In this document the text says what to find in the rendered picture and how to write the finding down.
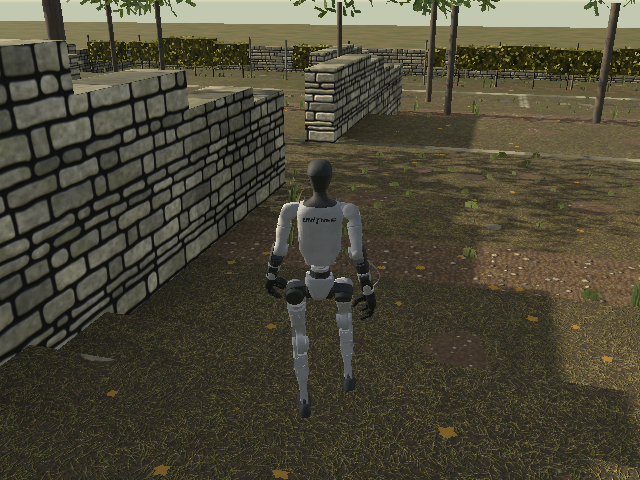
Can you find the right robot upper arm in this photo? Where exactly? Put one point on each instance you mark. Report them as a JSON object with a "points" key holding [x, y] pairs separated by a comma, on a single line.
{"points": [[354, 226]]}

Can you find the right robot hand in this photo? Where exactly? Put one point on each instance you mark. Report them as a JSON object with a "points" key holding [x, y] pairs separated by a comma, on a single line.
{"points": [[369, 306]]}

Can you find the left robot hand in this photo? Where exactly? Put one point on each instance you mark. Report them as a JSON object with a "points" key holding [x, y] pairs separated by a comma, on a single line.
{"points": [[280, 283]]}

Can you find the left robot forearm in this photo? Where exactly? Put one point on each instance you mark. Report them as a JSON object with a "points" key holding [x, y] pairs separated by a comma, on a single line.
{"points": [[274, 264]]}

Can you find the right robot forearm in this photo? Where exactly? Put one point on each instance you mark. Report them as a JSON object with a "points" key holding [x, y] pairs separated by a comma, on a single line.
{"points": [[363, 273]]}

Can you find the left robot upper arm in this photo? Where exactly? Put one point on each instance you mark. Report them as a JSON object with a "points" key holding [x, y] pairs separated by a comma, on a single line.
{"points": [[288, 212]]}

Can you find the humanoid robot head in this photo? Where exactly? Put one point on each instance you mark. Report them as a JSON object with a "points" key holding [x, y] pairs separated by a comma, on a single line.
{"points": [[320, 173]]}

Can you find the left robot shin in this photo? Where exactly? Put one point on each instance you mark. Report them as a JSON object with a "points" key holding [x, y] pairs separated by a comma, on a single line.
{"points": [[301, 371]]}

